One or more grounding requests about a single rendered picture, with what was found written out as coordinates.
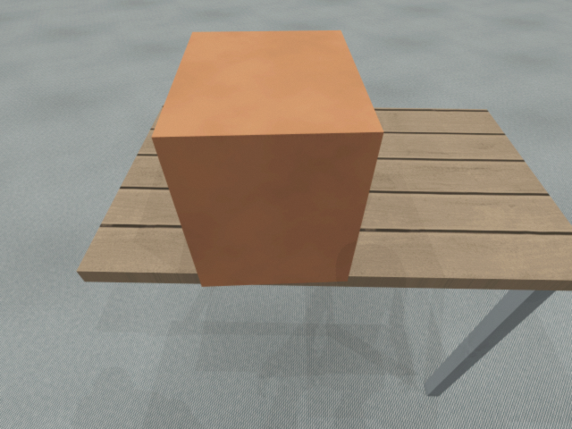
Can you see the carton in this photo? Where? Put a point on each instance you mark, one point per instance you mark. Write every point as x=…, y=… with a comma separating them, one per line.
x=268, y=142

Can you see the table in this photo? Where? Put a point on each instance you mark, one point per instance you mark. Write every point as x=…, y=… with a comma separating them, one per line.
x=452, y=205

